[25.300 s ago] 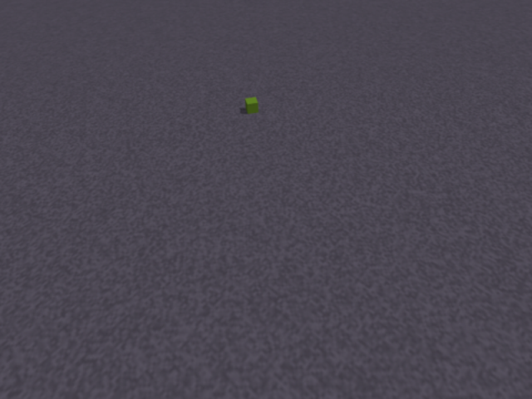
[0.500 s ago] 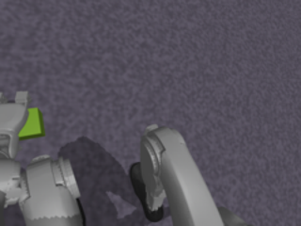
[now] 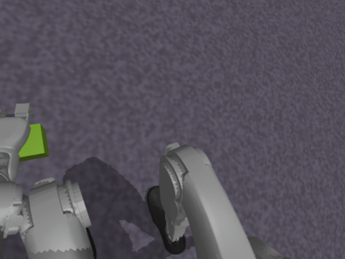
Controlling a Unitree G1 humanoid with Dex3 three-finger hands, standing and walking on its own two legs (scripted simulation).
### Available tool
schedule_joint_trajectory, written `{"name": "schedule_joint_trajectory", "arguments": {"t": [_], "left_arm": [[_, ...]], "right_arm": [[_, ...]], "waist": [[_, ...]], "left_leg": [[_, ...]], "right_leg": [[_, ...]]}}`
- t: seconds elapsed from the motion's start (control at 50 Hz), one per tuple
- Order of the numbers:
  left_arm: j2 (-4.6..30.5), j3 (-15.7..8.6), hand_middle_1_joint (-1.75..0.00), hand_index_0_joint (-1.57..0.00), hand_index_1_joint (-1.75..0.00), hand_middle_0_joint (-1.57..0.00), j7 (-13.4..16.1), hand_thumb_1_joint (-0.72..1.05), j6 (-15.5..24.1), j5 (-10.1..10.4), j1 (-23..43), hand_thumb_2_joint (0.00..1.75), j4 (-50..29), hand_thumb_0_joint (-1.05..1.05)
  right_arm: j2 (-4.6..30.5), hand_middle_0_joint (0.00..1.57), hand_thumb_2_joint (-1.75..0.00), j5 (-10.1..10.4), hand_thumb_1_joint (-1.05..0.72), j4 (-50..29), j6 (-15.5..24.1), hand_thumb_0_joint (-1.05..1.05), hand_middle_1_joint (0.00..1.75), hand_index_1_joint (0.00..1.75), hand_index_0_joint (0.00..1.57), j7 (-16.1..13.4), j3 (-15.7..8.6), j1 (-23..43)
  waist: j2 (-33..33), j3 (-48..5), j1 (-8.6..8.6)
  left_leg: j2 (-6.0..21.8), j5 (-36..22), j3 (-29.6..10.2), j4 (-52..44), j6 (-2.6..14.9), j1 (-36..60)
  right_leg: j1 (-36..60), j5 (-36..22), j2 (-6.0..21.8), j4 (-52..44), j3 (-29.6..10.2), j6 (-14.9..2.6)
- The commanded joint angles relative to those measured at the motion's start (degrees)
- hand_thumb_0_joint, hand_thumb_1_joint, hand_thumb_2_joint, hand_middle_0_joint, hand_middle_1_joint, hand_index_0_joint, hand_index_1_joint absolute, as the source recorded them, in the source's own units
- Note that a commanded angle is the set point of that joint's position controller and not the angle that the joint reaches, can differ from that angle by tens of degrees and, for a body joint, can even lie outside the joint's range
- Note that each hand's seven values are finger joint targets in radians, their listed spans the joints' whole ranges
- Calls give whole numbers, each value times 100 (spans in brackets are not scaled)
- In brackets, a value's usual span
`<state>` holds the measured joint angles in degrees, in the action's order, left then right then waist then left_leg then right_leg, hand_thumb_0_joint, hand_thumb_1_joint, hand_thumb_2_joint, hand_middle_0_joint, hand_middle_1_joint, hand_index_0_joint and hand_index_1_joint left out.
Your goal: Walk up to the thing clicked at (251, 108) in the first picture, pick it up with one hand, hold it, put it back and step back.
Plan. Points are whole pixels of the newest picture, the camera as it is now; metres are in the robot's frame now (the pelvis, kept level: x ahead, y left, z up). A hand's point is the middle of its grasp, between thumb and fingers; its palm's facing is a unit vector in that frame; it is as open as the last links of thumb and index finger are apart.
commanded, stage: rest palm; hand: left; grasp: from above
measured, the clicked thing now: (28, 143) +0.42 +0.24 -0.27
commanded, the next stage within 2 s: close in 0.48 s
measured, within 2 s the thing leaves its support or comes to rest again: neither
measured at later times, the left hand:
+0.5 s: hand (13, 148) +0.40 +0.26 -0.24, palm faces -0.47 -0.02 -0.88, open 14.1 cm
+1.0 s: hand (14, 147) +0.41 +0.26 -0.24, palm faces -0.48 -0.01 -0.88, open 13.4 cm
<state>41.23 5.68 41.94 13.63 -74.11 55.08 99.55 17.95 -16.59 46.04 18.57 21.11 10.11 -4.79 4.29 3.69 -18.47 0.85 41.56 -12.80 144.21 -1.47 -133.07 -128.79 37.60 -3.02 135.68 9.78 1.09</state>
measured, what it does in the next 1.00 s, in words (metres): stands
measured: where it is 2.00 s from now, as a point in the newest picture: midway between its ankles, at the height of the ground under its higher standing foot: (131, 251)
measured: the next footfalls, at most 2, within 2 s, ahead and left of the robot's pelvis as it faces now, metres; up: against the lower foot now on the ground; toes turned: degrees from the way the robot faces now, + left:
none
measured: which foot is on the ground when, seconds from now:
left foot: down 0.00-1.00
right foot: down 0.00-1.00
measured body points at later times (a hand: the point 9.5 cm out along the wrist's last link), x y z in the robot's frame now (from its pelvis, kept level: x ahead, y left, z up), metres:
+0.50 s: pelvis +0.00 +0.00 +0.00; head +0.25 +0.10 +0.36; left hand +0.42 +0.26 -0.19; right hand +0.06 -0.25 -0.08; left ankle +0.06 +0.13 -0.28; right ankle +0.11 -0.11 -0.28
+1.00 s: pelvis +0.00 +0.00 +0.00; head +0.26 +0.11 +0.36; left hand +0.43 +0.26 -0.19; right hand +0.07 -0.24 -0.07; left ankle +0.06 +0.13 -0.28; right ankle +0.11 -0.11 -0.28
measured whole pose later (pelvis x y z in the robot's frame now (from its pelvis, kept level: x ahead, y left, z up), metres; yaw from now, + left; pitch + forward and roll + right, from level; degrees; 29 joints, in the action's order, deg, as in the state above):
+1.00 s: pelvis +0.00 +0.00 +0.00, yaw -1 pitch +29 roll -12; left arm 43.3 7.1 42.2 14.0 -72.9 54.8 99.1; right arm 18.1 -17.2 44.0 18.5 19.9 12.6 -3.9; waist 5.3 5.4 -19.2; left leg 0.7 41.7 -13.7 143.8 -1.7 -132.2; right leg -127.8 37.4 -3.3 134.6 10.5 1.2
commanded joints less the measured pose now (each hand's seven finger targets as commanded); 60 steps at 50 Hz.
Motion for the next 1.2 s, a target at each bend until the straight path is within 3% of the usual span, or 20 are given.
{"name": "schedule_joint_trajectory", "arguments": {"t": [0.0, 0.12, 0.18, 0.28, 0.32, 0.44, 0.46, 0.52, 0.56, 0.58, 0.64, 0.7, 0.74, 0.8, 0.84, 0.92, 0.96, 1.14, 1.18], "left_arm": [[-15, 1, -101, -6, -103, -7, 221, -53, -5, 135, 1163, 102, -451, 0], [110, -25, -100, -5, -103, -8, 196, -54, 59, 238, 1228, 106, -555, 0], [138, -19, -97, -5, -100, -8, 183, -55, 85, 184, 1216, 102, -473, 0], [241, -91, -98, -5, -101, -9, 223, -54, 129, 164, 1141, 104, -518, 0], [117, -12, -98, -4, -102, -8, 237, -55, 118, 136, 1116, 104, -498, 0], [156, 0, -95, -4, -100, -9, 291, -55, 68, 181, 1152, 104, -528, 0], [285, -67, -95, -4, -99, -9, 308, -56, 47, 201, 1135, 103, -474, 0], [90, 53, -95, -4, -99, -8, 245, -56, 26, 174, 1245, 103, -498, 0], [199, -4, -94, -4, -98, -9, 236, -56, 26, 217, 1267, 104, -542, 0], [297, -57, -92, -6, -98, -11, 238, -52, 11, 206, 1198, 106, -504, 0], [88, 34, -89, -11, -95, -17, 181, -46, 5, 162, 1238, 105, -470, 0], [232, -9, -87, -12, -93, -17, 187, -45, 25, 163, 1222, 101, -474, 0], [122, 91, -88, -13, -92, -17, 173, -43, 17, 190, 1179, 100, -503, 0], [164, 39, -87, -14, -92, -19, 220, -43, 64, 211, 1167, 100, -496, 0], [48, 134, -85, -16, -90, -21, 208, -40, 62, 194, 1205, 99, -509, 0], [292, 16, -84, -18, -88, -22, 300, -38, 51, 191, 1118, 94, -474, 0], [83, 122, -82, -19, -87, -23, 281, -37, 18, 214, 1086, 95, -512, 0], [239, 95, -77, -27, -82, -31, 204, -27, 8, 289, 1146, 89, -549, 0], [162, 139, -75, -27, -79, -31, 171, -26, 30, 313, 1217, 85, -589, 0]], "right_arm": [[1695, 20, -91, 92, -91, -60, 21, 0, 30, 30, 20, -2, -425, -973], [1710, 20, -91, 91, -91, -17, 33, 0, 30, 30, 20, -25, -373, -1038], [1735, 20, -91, 89, -91, -1, 17, 0, 30, 30, 20, -57, -392, -1044], [1721, 20, -91, 82, -91, -52, 6, 0, 30, 30, 20, -69, -340, -1010], [1676, 20, -91, 46, -91, -62, -2, 0, 30, 30, 20, -65, -309, -1012], [1675, 20, -91, 33, -91, -58, -5, 0, 30, 30, 20, -91, -310, -957], [1807, 20, -91, 46, -91, 22, -28, 0, 30, 30, 20, -112, -404, -997], [1687, 20, -91, 58, -90, -62, -12, 0, 30, 30, 20, -100, -332, -996], [1758, 20, -91, 77, -90, -99, -4, 0, 30, 30, 20, -114, -331, -1022], [1777, 20, -90, 117, -89, -104, -30, 0, 30, 30, 20, -132, -356, -994], [1712, 20, -90, 62, -89, -128, -2, 0, 30, 30, 20, -105, -308, -998], [1774, 20, -90, 84, -89, -127, -11, 0, 30, 30, 20, -133, -314, -1026], [1736, 20, -90, 55, -89, -164, -16, 0, 30, 30, 20, -121, -274, -932], [1774, 20, -90, 44, -89, -149, 2, 0, 30, 30, 20, -130, -263, -943], [1735, 20, -90, 7, -89, -181, 22, 0, 30, 30, 20, -106, -227, -926], [1784, 20, -90, 28, -90, -174, -8, 0, 30, 30, 20, -143, -217, -952], [1737, 20, -90, -14, -89, -184, 18, 0, 30, 30, 20, -106, -203, -925], [1807, 20, -90, 52, -90, -225, 97, 0, 30, 30, 20, -86, -190, -914], [1804, 20, -90, 38, -90, -242, 106, 0, 30, 30, 20, -69, -176, -974]], "waist": [[-1946, -3105, -401], [-1893, -3364, -408], [-1982, -3177, -419], [-1968, -3297, -373], [-1962, -3298, -422], [-1954, -3191, -420], [-1952, -3115, -405], [-2007, -3112, -481], [-1932, -3137, -497], [-1929, -3127, -411], [-2012, -3128, -487], [-2037, -3129, -464], [-2027, -3141, -468], [-2093, -3172, -463], [-2093, -3100, -551], [-2063, -3127, -479], [-2067, -3104, -522], [-2072, -3089, -500], [-2065, -3066, -576]], "left_leg": [[-40, -847, 572, -1494, 187, 2349], [-31, -1066, 585, -1423, 199, 2427], [-33, -845, 561, -1484, 184, 2381], [-32, -1048, 593, -1446, 189, 2454], [-35, -1140, 624, -1413, 187, 2470], [-27, -879, 572, -1477, 175, 2393], [-15, -723, 566, -1501, 184, 2302], [-15, -842, 551, -1494, 174, 2385], [-15, -858, 523, -1513, 184, 2414], [-7, -856, 548, -1531, 182, 2381], [-25, -914, 515, -1523, 161, 2489], [-20, -901, 522, -1549, 164, 2465], [-4, -954, 513, -1540, 149, 2515], [1, -1012, 479, -1577, 133, 2590], [-15, -979, 496, -1525, 134, 2563], [-7, -979, 553, -1529, 145, 2489], [-9, -981, 529, -1520, 135, 2532], [4, -931, 480, -1509, 136, 2523], [-11, -959, 485, -1495, 142, 2539]], "right_leg": [[1882, -1185, -298, -1301, 444, -264], [2153, -1377, -324, -1350, 431, -243], [1976, -1140, -307, -1351, 443, -266], [2146, -1328, -327, -1370, 442, -252], [2214, -1444, -347, -1369, 436, -244], [2048, -1151, -337, -1372, 443, -274], [1990, -990, -349, -1425, 424, -276], [1996, -1154, -335, -1360, 427, -278], [2020, -1184, -335, -1389, 471, -262], [2054, -1178, -341, -1422, 420, -267], [1979, -1252, -320, -1309, 489, -270], [1987, -1210, -322, -1355, 483, -273], [2079, -1290, -353, -1335, 490, -276], [2034, -1310, -341, -1327, 533, -278], [2038, -1314, -324, -1317, 542, -264], [2178, -1318, -369, -1436, 484, -259], [2085, -1304, -364, -1399, 519, -262], [2100, -1287, -345, -1382, 528, -253], [2164, -1327, -339, -1397, 536, -247]]}}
